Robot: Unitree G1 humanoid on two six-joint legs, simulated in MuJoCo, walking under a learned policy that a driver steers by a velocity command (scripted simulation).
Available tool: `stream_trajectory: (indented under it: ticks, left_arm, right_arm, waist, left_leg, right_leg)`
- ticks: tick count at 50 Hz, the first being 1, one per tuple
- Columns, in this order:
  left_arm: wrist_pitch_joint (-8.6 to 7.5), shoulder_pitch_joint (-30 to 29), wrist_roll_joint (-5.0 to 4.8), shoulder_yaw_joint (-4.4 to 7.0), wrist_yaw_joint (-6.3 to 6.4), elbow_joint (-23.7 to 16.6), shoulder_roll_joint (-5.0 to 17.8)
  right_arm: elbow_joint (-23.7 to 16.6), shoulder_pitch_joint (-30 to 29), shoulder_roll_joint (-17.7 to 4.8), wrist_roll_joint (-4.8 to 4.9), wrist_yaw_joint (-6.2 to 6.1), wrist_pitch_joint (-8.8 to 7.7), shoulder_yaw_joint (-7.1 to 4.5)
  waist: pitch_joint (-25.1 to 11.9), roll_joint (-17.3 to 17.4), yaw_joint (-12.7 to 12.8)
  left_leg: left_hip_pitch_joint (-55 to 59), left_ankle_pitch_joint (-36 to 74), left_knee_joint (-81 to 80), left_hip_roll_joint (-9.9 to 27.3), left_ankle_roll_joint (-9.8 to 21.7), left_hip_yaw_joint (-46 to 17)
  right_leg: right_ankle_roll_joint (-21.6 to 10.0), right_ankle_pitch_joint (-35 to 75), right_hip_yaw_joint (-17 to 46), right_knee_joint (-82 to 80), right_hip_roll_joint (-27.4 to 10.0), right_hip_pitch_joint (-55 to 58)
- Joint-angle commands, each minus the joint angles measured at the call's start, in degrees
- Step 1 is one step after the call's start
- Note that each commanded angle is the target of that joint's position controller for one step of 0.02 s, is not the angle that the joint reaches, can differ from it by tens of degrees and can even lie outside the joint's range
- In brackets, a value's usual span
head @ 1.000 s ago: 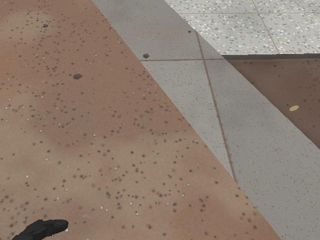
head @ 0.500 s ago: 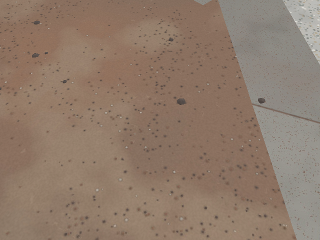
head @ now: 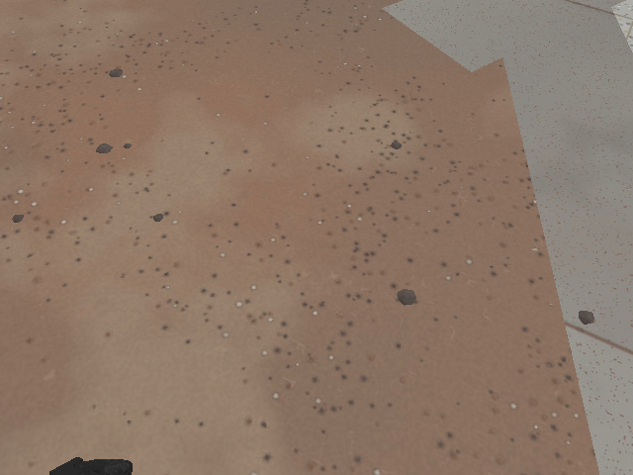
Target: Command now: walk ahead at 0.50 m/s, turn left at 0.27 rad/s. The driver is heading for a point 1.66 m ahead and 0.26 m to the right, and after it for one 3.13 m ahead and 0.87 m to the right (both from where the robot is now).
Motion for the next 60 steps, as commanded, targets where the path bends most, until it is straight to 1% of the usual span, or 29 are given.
stream_trajectory:
  ticks: [1, 5, 7, 8, 9, 10, 11, 13, 14, 16, 18, 23, 29, 32, 33, 34, 35, 36, 37, 38, 39, 40, 44, 52, 55, 57, 58, 59, 60]
  left_arm:
    - [-1.02, -6.28, -0.73, 0.66, -0.62, -4.85, 3.96]
    - [-1.57, -5.38, -0.57, 1.38, -1.28, -5.51, 5.66]
    - [-1.85, 2.69, -0.21, 2.59, -0.91, -3.4, 7.52]
    - [-2.01, 11.21, 0.34, 3.46, -0.6, -2.01, 9.99]
    - [-1.66, 18.78, 1.05, 4.89, -0.42, -0.65, 14.97]
    - [-1.23, 21.51, -0.61, 4.25, -1.03, 0.97, 11.84]
    - [-0.96, 18.63, -1.37, 3.14, -0.85, 0.6, 8.39]
    - [-0.22, 12.15, -0.23, 2.12, -0.53, -0.35, 6.07]
    - [-0.4, 10.58, 0.31, 1.64, -0.49, -0.56, 4.93]
    - [-0.75, 9.9, 0.18, 1.46, -0.5, -0.26, 4.55]
    - [-1.09, 10.61, -0.33, 1.85, -0.27, 0.57, 6.03]
    - [-0.34, 13.84, -1.0, 2.33, 0.45, 2.59, 7.97]
    - [1.32, 19.33, -1.64, 2.67, 0.86, 5.88, 9.13]
    - [2.19, 18.04, -1.75, 3.16, 1.35, 6.28, 10.53]
    - [2.46, 17.28, -1.7, 2.89, 1.49, 6.15, 10.01]
    - [2.37, 16.97, -0.81, 1.88, 1.66, 5.04, 7.85]
    - [1.22, 23.32, -0.22, -0.24, 1.26, 3.26, 1.51]
    - [-0.04, 22.12, -0.88, 0.1, 0.88, 4.28, 3.69]
    - [-0.78, 16.92, -2.42, 1.41, 0.43, 2.73, 8.19]
    - [-1.06, 13.04, -2.57, 1.35, 0.38, 1.75, 7.97]
    - [-0.92, 11.29, -1.68, 1.44, 0.51, 1.5, 7.34]
    - [-0.33, 12.18, -1.1, 1.67, 0.63, 1.77, 6.73]
    - [1.52, 12.46, -0.61, 1.17, 0.99, 1.95, 3.81]
    - [0.24, -2.79, -0.52, 0.23, -0.41, -2.28, 1.75]
    - [-0.31, -2.84, -0.05, 0.77, -1.31, -2.91, 3.09]
    - [-0.43, 3.01, 0.51, 1.63, -1.27, -1.1, 4.9]
    - [-0.57, 8.46, 0.99, 2.49, -0.89, 0.73, 7.06]
    - [-0.49, 13.62, 1.98, 3.21, -0.41, 1.3, 11.27]
    - [0.36, 14.68, 1.96, 2.68, -0.23, 1.78, 10.5]
  right_arm:
    - [-1.49, 1.96, -9.91, 0.4, -0.24, -0.88, -2.64]
    - [0.38, 3.35, -10.05, 0.33, -0.41, -0.03, -2.78]
    - [0.35, 1.91, -9.3, 0.26, -0.45, 0.45, -2.45]
    - [-0.44, 1.61, -7.42, -0.37, -0.49, 0.5, -1.55]
    - [-1.07, 8.3, -3.81, 0.31, -0.5, -0.24, -0.36]
    - [-0.87, 8.5, -4.6, 0.51, -0.43, -0.97, -0.13]
    - [-1.46, 3.15, -8.97, 1.42, -0.21, -1.22, -1.26]
    - [-3.31, -4.32, -8.44, 0.4, -0.1, -1.49, -1.15]
    - [-3.13, -4.17, -7.82, -0.11, -0.09, -1.34, -1.38]
    - [-2.08, -1.85, -5.7, -0.02, -0.02, -0.8, -1.07]
    - [-2.57, -3.28, -4.54, -0.34, -0.17, -0.54, -0.67]
    - [-4.43, -12.49, -2.44, -0.38, 0.46, -1.43, 0.31]
    - [-7.13, -20.99, -3.13, 0.47, 2.23, -2.31, 0.29]
    - [-6.2, -16.31, -5.56, 0.14, 2.5, -2.56, -0.76]
    - [-3.94, -8.93, -7.66, -0.11, 2.14, -2.52, -1.97]
    - [-1.67, 0.93, -10.86, -0.59, 1.53, -2.34, -3.17]
    - [-0.63, 6.55, -17.05, -1.32, 1.17, -1.93, -4.58]
    - [-0.13, 8.0, -12.56, -0.28, 1.26, -1.63, -3.45]
    - [-0.3, 3.92, -9.94, 0.02, 1.17, -1.59, -2.35]
    - [-0.77, 0.03, -8.54, -0.05, 1.08, -1.5, -1.84]
    - [-0.81, -3.15, -7.01, -0.38, 1.29, -1.52, -1.32]
    - [-0.99, -5.11, -5.82, -0.96, 1.42, -1.83, -0.9]
    - [0.84, -6.02, -6.96, -0.63, 1.38, -3.08, -1.39]
    - [6.03, 0.86, -9.57, 0.05, 0.07, -1.88, -1.76]
    - [7.66, 1.48, -9.86, 0.05, -0.45, -0.66, -1.79]
    - [7.84, -0.74, -10.37, 0.2, -0.8, -0.05, -1.92]
    - [7.84, -0.36, -9.33, -0.05, -0.88, 0.08, -1.53]
    - [6.86, 2.55, -6.36, -1.67, -0.88, -0.26, -0.38]
    - [8.9, 12.0, -0.72, -1.48, -0.34, -0.53, 1.55]
  waist:
    - [0.13, 6.61, -1.3]
    - [0.63, 8.3, -0.13]
    - [-3.67, 8.08, 4.44]
    - [-11.42, 5.76, 8.22]
    - [-21.09, -6.86, 8.05]
    - [-22.36, -13.82, 8.78]
    - [-13.6, -7.25, 9.5]
    - [-3.49, -0.5, 7.28]
    - [-2.15, -1.27, 5.58]
    - [-2.44, -2.98, 3.93]
    - [-1.84, -2.52, 3.71]
    - [-0.49, -1.07, 6.63]
    - [1.76, -1.39, 8.74]
    - [-1.43, -2.61, 4.74]
    - [-6.16, -1.83, 0.76]
    - [-13.93, 0.42, -3.38]
    - [-22.67, 14.02, -1.77]
    - [-25.82, 16.41, -3.04]
    - [-15.94, 12.35, -2.74]
    - [-10.24, 8.78, -1.31]
    - [-5.89, 6.32, 0.39]
    - [-4.17, 7.18, 2.48]
    - [-2.29, 7.06, 4.95]
    - [1.33, 5.16, -0.11]
    - [-0.8, 6.78, 0.91]
    - [-4.12, 7.3, 4.71]
    - [-7.84, 5.55, 6.93]
    - [-16.0, -1.6, 6.99]
    - [-24.51, -13.81, 4.64]
  left_leg:
    - [-4.24, 8.47, -5.54, 14.4, 8.5, -8.24]
    - [3.97, 14.47, -0.76, 18.05, 7.07, -11.88]
    - [4.43, 28.55, 8.19, 14.97, 4.95, -9.58]
    - [-1.01, 26.78, 20.66, 11.82, 2.97, -6.67]
    - [-20.94, 8.55, 42.24, 3.58, -1.99, -0.98]
    - [-32.19, -19.67, 51.9, 0.92, -3.16, -3.3]
    - [-37.91, -17.02, 56.28, 4.42, -2.82, -4.58]
    - [-37.15, -8.56, 51.25, 9.32, -2.56, -0.32]
    - [-34.3, -5.77, 47.9, 11.19, -2.65, -0.31]
    - [-30.19, -3.69, 44.43, 12.13, -3.36, 0.7]
    - [-31.27, -1.03, 39.93, 12.7, -4.49, 1.7]
    - [-29.63, 14.47, 21.53, 11.74, -5.41, 3.75]
    - [-28.81, 14.93, 11.26, 9.46, -3.54, 4.4]
    - [-20.37, 9.34, 8.48, 7.08, -0.89, 6.22]
    - [-9.6, 10.35, 6.99, 5.69, 0.8, 7.67]
    - [7.03, 12.21, 9.88, 11.24, 3.78, 2.27]
    - [29.89, 4.8, 8.31, 26.12, 13.08, -23.33]
    - [31.28, -2.42, 0.71, 28.65, 15.09, -36.28]
    - [24.04, -5.34, -0.69, 26.52, 12.09, -28.29]
    - [15.71, -2.71, -1.99, 24.03, 10.3, -21.04]
    - [8.11, 1.65, -4.15, 21.66, 9.5, -16.16]
    - [2.59, 5.0, -6.32, 20.1, 9.05, -13.06]
    - [-4.72, 13.61, -10.9, 18.29, 10.25, -5.52]
    - [-0.68, 19.75, -9.71, 16.58, 6.91, 1.87]
    - [4.9, 28.21, -3.17, 17.92, 4.62, 1.44]
    - [6.15, 34.87, 4.01, 16.85, 2.44, 1.65]
    - [4.75, 35.73, 11.74, 13.59, 0.48, 3.13]
    - [-4.78, 19.82, 25.36, 9.46, -2.41, 5.15]
    - [-20.22, -21.75, 44.21, 2.84, -6.39, 4.45]
  right_leg:
    - [-0.95, 4.73, -1.62, -5.56, 2.22, 6.83]
    - [-4.34, -4.1, -1.77, -9.28, 3.06, 6.62]
    - [-7.05, -5.19, -4.41, -12.21, 5.26, 18.14]
    - [-10.27, -1.97, 0.37, -9.65, -0.07, 32.32]
    - [-19.14, -10.11, 22.29, -11.12, -12.4, 54.72]
    - [-21.82, -23.1, 39.03, -20.12, -16.79, 58.92]
    - [-19.24, -30.6, 34.61, -21.63, -15.76, 53.06]
    - [-16.76, -23.36, 22.1, -24.35, -11.16, 38.08]
    - [-16.17, -18.41, 18.64, -25.71, -9.38, 33.6]
    - [-16.31, -11.47, 13.72, -27.94, -7.17, 29.71]
    - [-17.26, -5.07, 10.17, -29.47, -7.11, 28.76]
    - [-15.08, 1.25, 2.09, -30.44, -4.46, 29.71]
    - [-13.89, 2.29, 2.59, -27.39, -8.12, 37.59]
    - [-12.05, 16.93, 1.8, -20.02, -8.55, 40.9]
    - [-10.68, 23.88, -0.46, -11.42, -6.11, 39.11]
    - [-8.72, 16.73, -2.46, 2.21, -3.5, 30.24]
    - [-4.32, -10.52, -5.32, 25.18, 5.89, 6.34]
    - [-4.3, -35.35, 2.04, 33.21, 7.61, -2.03]
    - [-4.98, -32.66, 2.49, 36.21, 4.09, -7.09]
    - [-5.23, -27.38, 0.69, 33.98, 1.28, -6.77]
    - [-4.81, -23.67, -0.24, 30.24, -0.39, -5.05]
    - [-4.44, -20.65, 0.14, 27.68, -2.0, -1.59]
    - [-2.09, -14.78, -0.75, 20.88, -2.84, 1.47]
    - [-2.5, 4.66, -3.31, -5.0, 0.97, 4.29]
    - [-4.61, 2.26, -2.67, -8.98, 2.68, 6.94]
    - [-6.45, 1.89, -3.71, -11.94, 4.55, 14.98]
    - [-7.82, 10.12, -4.37, -13.77, 4.43, 23.92]
    - [-11.61, 35.05, 3.84, -7.78, -5.04, 40.35]
    - [-22.52, 43.88, 20.49, -7.64, -18.23, 56.23]
Next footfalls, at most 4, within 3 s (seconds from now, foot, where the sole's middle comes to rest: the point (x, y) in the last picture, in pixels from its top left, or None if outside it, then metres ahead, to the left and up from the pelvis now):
0.16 right None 0.27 -0.15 -0.78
0.68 left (251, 436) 0.56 0.10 -0.78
1.16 right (344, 313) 0.85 -0.12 -0.78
1.48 left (243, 335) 0.80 0.13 -0.78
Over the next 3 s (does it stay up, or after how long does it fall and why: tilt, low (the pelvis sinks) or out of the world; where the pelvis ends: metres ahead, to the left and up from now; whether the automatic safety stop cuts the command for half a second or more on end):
stays up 1.38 -0.04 -0.02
